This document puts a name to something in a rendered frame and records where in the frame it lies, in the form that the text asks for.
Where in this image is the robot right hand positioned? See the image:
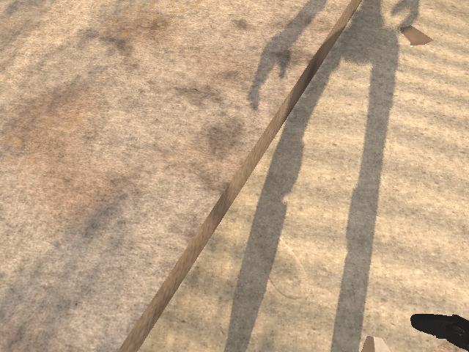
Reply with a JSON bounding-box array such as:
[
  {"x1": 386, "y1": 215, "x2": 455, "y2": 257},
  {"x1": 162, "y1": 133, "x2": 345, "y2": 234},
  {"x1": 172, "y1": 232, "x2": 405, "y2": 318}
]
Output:
[{"x1": 410, "y1": 314, "x2": 469, "y2": 352}]

